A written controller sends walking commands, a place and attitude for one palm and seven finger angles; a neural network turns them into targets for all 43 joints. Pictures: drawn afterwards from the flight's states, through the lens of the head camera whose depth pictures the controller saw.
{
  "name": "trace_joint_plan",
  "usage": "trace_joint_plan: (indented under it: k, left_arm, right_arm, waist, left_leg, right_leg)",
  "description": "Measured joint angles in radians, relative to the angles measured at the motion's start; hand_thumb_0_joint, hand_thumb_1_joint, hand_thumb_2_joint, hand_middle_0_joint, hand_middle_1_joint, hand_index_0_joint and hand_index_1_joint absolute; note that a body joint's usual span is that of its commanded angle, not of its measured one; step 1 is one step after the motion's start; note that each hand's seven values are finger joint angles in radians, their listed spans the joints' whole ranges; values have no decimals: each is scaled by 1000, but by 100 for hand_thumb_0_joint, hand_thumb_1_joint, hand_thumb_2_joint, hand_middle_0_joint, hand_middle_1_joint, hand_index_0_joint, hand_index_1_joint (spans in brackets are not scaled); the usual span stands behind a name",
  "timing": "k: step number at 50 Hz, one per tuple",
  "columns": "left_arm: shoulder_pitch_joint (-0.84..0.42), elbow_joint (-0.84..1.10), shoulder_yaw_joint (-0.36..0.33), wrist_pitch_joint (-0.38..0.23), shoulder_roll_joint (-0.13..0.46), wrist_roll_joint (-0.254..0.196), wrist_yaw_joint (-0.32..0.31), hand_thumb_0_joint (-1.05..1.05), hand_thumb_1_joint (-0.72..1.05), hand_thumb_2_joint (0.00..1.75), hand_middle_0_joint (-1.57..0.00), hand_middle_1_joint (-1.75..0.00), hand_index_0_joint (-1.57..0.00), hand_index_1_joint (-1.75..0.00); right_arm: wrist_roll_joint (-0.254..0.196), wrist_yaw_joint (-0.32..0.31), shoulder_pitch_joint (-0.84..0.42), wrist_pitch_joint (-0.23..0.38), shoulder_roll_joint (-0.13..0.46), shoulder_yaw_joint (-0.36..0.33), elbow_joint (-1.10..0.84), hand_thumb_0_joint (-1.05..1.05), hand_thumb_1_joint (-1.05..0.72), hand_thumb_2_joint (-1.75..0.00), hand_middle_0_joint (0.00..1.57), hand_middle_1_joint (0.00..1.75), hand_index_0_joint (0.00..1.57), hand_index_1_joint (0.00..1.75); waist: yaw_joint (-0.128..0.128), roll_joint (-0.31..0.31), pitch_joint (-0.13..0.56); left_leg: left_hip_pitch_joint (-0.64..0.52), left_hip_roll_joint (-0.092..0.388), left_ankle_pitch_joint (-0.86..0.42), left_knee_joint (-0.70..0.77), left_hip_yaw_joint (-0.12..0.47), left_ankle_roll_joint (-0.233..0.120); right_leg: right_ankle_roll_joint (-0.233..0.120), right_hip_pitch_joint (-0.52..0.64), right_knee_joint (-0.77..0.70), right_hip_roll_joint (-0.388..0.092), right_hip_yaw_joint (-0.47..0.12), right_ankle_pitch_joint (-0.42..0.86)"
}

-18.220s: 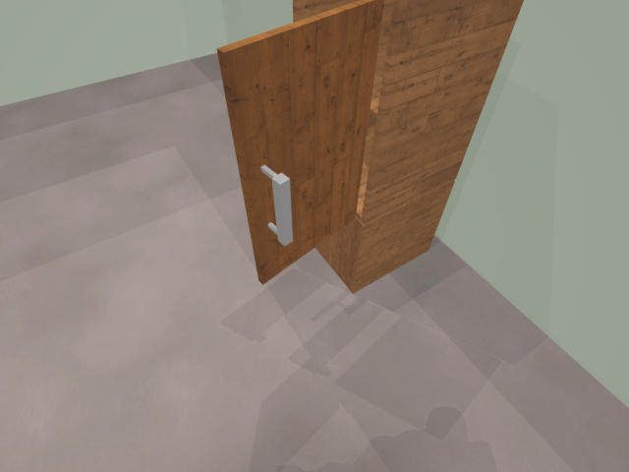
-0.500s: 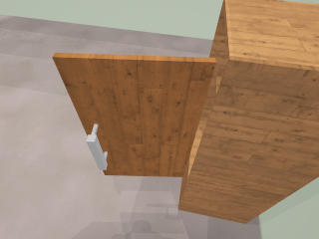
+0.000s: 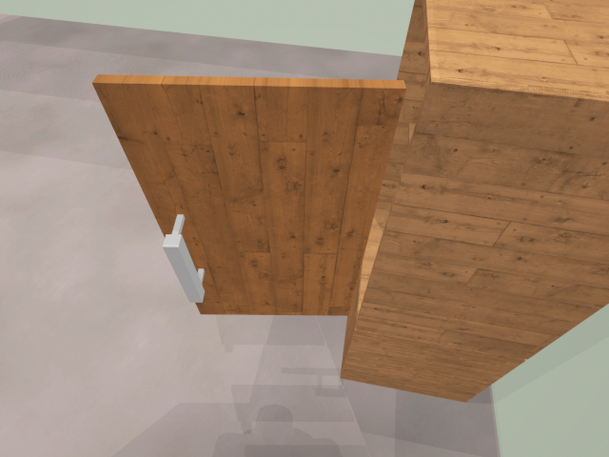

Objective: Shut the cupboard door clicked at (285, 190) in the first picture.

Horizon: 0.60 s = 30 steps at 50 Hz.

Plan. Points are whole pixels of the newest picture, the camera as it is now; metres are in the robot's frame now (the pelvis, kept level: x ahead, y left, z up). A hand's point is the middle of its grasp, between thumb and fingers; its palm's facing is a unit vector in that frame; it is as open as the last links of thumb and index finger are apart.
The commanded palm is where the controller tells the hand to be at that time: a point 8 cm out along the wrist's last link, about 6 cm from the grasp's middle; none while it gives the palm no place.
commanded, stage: come to a stop and stand still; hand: left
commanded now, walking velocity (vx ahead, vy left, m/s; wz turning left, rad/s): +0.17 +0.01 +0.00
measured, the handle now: (188, 260) +0.42 +0.23 -0.07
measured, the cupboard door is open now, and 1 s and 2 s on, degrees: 100 100 100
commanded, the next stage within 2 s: look again from close up in 0.86 s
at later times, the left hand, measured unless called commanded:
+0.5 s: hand out of the picture +0.00 +0.15 -0.18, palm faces +0.04 -0.99 -0.16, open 7.4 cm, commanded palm none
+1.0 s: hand out of the picture +0.03 +0.16 -0.17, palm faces +0.05 -0.98 -0.20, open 7.4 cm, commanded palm none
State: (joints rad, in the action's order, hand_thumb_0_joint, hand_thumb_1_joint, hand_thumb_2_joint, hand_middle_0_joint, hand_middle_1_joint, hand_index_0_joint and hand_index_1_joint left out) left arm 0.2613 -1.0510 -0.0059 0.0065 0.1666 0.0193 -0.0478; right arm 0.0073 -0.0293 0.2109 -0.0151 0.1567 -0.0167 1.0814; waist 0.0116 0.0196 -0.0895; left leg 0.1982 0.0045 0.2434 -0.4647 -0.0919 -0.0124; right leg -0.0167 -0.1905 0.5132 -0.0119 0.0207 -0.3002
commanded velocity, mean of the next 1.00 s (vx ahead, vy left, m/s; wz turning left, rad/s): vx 0.02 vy -0.01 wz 0.00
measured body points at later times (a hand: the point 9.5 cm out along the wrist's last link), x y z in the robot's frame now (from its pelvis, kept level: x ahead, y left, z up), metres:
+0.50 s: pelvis +0.03 +0.00 +0.00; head +0.06 +0.01 +0.45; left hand +0.00 +0.21 -0.16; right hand +0.01 -0.20 -0.16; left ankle +0.00 +0.11 -0.74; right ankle -0.01 -0.11 -0.74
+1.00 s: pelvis +0.04 -0.01 +0.00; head +0.06 +0.00 +0.45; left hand +0.03 +0.21 -0.16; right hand +0.06 -0.23 -0.16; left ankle +0.01 +0.11 -0.74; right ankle -0.01 -0.11 -0.74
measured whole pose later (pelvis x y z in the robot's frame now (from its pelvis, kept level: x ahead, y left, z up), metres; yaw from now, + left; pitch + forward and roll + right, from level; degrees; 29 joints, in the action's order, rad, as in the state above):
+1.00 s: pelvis +0.04 -0.01 +0.00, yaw +1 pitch +0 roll +0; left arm 0.28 -1.11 0.01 -0.04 0.14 0.02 -0.06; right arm 0.01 -0.04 0.24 0.01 0.16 0.01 1.13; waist 0.01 0.01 -0.05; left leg 0.16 0.02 0.27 -0.45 -0.06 0.00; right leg -0.02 -0.10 0.41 0.01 0.05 -0.31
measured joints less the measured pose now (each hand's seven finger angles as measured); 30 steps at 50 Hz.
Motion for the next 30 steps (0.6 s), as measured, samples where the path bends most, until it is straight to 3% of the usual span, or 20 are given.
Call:
trace_joint_plan:
  k: [12, 19, 30]
  left_arm:
    - [33, -15, 0, -1, 4, 7, 22, 1, 91, 89, -20, -30, -20, -30]
    - [63, -49, 8, -19, -23, 2, 17, 1, 91, 89, -20, -30, -20, -30]
    - [56, -75, 15, -25, -56, -5, 3, 1, 91, 89, -20, -30, -20, -30]
  right_arm:
    - [16, 17, 78, 7, -11, 17, 29, 0, -92, -90, 19, 30, 20, 30]
    - [4, 6, 120, 26, -40, 29, 65, 0, -91, -90, 19, 30, 20, 30]
    - [2, -16, 74, 32, -59, 33, 93, 1, -93, -90, 20, 30, 20, 30]
  waist:
    - [-2, 11, 65]
    - [-1, 9, 47]
    - [-2, 7, 31]
  left_leg:
    - [6, -8, -2, 10, 9, -10]
    - [-19, -14, 19, 22, 13, -9]
    - [-61, -5, 40, 37, 18, 3]
  right_leg:
    - [-1, 2, -17, -4, 5, -10]
    - [8, 28, -30, -9, 7, -19]
    - [3, 79, -62, 1, 12, -32]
